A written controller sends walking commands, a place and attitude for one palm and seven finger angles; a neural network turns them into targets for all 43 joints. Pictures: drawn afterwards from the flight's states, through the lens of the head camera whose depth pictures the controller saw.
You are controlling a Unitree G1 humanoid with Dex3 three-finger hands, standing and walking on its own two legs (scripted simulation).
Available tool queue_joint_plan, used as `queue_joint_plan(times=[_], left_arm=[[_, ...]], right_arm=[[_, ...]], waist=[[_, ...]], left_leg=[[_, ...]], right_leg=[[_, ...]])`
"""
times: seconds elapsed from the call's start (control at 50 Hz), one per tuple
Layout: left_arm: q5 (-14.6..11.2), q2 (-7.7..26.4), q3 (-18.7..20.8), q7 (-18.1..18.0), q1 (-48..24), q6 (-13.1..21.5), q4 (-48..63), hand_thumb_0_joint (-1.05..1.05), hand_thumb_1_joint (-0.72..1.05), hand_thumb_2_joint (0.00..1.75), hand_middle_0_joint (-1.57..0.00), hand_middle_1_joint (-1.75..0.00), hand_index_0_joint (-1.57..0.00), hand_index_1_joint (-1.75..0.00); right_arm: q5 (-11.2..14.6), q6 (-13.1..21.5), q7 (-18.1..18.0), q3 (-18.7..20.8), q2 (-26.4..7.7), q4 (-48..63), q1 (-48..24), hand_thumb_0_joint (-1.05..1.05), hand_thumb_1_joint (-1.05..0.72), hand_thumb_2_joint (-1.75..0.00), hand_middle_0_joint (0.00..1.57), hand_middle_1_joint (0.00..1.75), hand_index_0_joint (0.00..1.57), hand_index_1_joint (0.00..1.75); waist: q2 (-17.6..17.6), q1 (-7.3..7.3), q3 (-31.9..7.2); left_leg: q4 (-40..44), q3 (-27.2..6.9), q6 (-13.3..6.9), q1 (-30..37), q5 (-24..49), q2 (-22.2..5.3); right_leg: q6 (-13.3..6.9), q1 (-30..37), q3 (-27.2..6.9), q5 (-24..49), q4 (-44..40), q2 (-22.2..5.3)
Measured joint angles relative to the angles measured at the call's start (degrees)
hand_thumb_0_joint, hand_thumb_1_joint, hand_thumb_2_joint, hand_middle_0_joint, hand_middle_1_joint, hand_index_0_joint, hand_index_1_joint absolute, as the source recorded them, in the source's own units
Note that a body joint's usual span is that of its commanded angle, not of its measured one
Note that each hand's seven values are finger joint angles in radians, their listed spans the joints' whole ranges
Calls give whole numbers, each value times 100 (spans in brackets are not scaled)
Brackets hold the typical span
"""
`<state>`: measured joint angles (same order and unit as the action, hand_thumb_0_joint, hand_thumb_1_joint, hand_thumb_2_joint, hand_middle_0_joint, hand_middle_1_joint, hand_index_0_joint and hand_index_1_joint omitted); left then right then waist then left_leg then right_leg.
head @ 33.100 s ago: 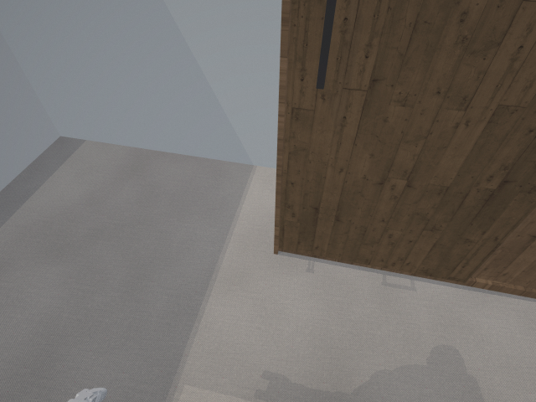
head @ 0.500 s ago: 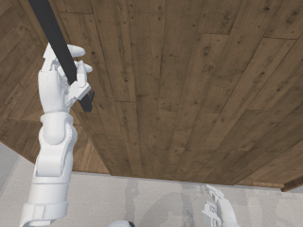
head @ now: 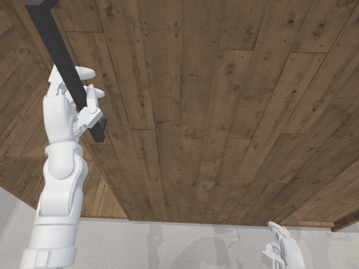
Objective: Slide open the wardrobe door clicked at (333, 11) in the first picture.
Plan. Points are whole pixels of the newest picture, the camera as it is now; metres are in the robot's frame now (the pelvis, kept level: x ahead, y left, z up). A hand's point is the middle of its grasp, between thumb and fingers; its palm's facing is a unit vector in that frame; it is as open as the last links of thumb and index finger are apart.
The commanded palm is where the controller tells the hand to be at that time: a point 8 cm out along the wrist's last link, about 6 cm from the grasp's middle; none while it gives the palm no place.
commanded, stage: loosen the grip on the handle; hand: left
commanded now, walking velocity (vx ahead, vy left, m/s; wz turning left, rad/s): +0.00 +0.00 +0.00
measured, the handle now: (81, 83) +0.38 +0.22 +0.22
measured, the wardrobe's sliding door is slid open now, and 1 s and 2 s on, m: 0.43 0.43 0.43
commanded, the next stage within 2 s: slip the hand off the handle in 0.60 s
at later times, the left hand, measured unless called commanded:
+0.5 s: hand (89, 109) +0.34 +0.20 +0.19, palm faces +0.31 -0.95 -0.04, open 13.9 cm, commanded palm +0.30 +0.24 +0.19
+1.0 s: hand (66, 111) +0.32 +0.23 +0.20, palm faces +0.37 -0.93 -0.04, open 14.8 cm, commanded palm +0.29 +0.27 +0.19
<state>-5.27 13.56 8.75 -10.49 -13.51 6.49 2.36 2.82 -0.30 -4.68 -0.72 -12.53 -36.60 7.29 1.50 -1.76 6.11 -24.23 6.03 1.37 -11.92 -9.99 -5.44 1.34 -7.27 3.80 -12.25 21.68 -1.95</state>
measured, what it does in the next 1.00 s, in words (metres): stands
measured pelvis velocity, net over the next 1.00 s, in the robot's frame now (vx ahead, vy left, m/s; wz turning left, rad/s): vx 0.00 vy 0.00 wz -0.02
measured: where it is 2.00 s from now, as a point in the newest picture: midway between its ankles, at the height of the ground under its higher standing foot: outside the picture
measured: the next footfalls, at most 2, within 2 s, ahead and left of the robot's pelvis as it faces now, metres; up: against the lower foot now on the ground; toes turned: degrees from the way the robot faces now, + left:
none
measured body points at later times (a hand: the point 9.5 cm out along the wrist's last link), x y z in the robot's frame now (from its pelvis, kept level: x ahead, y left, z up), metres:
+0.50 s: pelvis -0.03 -0.02 -0.01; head -0.05 -0.02 +0.44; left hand +0.32 +0.25 +0.20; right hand +0.11 -0.27 -0.11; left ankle +0.03 +0.13 -0.74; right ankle -0.01 -0.13 -0.74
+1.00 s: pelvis +0.00 +0.00 -0.01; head -0.02 -0.01 +0.44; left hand +0.30 +0.28 +0.20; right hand +0.17 -0.23 -0.10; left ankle +0.03 +0.13 -0.74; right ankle -0.01 -0.13 -0.74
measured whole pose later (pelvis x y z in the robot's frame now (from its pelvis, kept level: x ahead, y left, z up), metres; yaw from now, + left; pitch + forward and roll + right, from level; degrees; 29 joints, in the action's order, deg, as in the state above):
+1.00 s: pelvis +0.00 +0.00 -0.01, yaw -1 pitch -1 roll +0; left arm -7.9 15.7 18.1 -3.6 -12.7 11.2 -7.2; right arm 1.1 8.4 -3.4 -1.3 -12.3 -39.7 11.5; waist 1.4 -2.6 -2.1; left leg -30.7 3.7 1.4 -15.8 -13.6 -3.6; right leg 1.0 -13.0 1.8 -17.2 31.4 -2.3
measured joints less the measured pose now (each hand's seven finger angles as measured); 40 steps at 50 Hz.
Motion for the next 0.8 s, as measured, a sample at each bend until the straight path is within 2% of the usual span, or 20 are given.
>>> queue_joint_plan(times=[0.02,0.06,0.08,0.12,0.16,0.24,0.28,0.38,0.46,0.54,0.6,0.7,0.8], left_arm=[[-2,2,2,-1,18,2,13,-11,78,82,-45,-140,-30,-140],[300,224,108,390,-335,56,-304,-12,71,80,-48,-141,-31,-140],[291,200,108,566,-536,56,-528,-11,67,79,-52,-142,-32,-140],[-27,-8,249,788,-777,-107,-886,-8,59,75,-55,-143,-34,-140],[-182,-161,411,711,-750,-146,-1145,-5,52,72,-55,-143,-37,-140],[44,-233,440,232,-856,-11,-1779,-2,30,62,-52,-142,-32,-135],[149,-190,441,112,-931,138,-2043,-1,15,54,-50,-141,-29,-133],[189,79,443,238,-1166,670,-2585,0,-22,37,-45,-138,-24,-130],[61,248,509,462,-1156,870,-2575,0,-39,28,-40,-133,-25,-128],[-116,286,621,563,-877,913,-2292,0,-48,24,-36,-128,-25,-124],[-177,214,612,518,-654,830,-1944,-1,-52,22,-35,-125,-24,-120],[-164,56,573,396,-303,640,-1396,-1,-55,21,-32,-121,-20,-114],[-102,-3,518,398,-136,632,-1180,-1,-55,21,-32,-120,-19,-112]], right_arm=[[2,-4,0,-9,16,-6,11,1,-91,-90,20,30,20,30],[-135,161,70,98,122,-84,44,1,-91,-90,20,30,20,30],[-104,301,104,151,172,-181,122,1,-91,-90,20,30,20,30],[-76,503,163,146,180,-344,222,1,-91,-90,20,30,20,30],[-96,628,208,92,142,-410,274,1,-91,-90,20,30,20,30],[-94,827,269,14,78,-375,362,1,-91,-90,20,30,20,30],[-101,902,264,-14,66,-350,426,1,-91,-90,20,30,20,30],[-104,996,189,-49,-6,-440,561,1,-91,-90,20,30,20,30],[-113,1014,144,-8,-81,-556,654,1,-91,-90,20,30,20,30],[-107,1067,88,43,-156,-590,763,1,-91,-90,20,30,20,30],[-129,1112,85,83,-197,-594,814,1,-91,-90,20,30,20,30],[-174,1138,140,98,-174,-555,765,1,-91,-90,20,30,20,30],[-205,1075,165,39,-79,-482,604,1,-91,-90,20,30,20,30]], waist=[[7,4,1],[-81,-152,-4],[-160,-204,-125],[-199,-224,-337],[-148,-174,-549],[-40,-9,-743],[-51,34,-765],[-124,62,-678],[-140,71,-628],[-95,139,-604],[-59,131,-593],[-29,99,-641],[-30,54,-700]], left_leg=[[1,4,-2,3,-3,1],[-43,56,-1,-95,5,-19],[21,17,68,-176,87,30],[72,-78,70,-228,179,99],[-3,-87,39,-238,146,127],[-201,-121,19,-265,69,132],[-267,-121,22,-285,63,122],[-447,-234,-13,-413,6,121],[-552,-332,10,-502,-35,127],[-558,-290,25,-464,-79,100],[-545,-255,39,-440,-94,107],[-526,-192,17,-409,-153,141],[-571,-181,0,-419,-232,168]], right_leg=[[2,2,-4,-2,-1,-2],[-24,-169,-59,-9,132,8],[-48,-308,-21,-39,259,-39],[-73,-394,38,-81,391,-94],[-41,-378,32,-162,433,-124],[-36,-431,49,-267,713,-146],[-55,-479,41,-302,829,-141],[-105,-619,7,-309,997,-71],[-132,-728,-88,-283,1043,22],[-123,-694,-155,-274,992,60],[-103,-677,-190,-283,966,51],[-66,-671,-249,-327,957,15],[-41,-673,-259,-397,987,-16]])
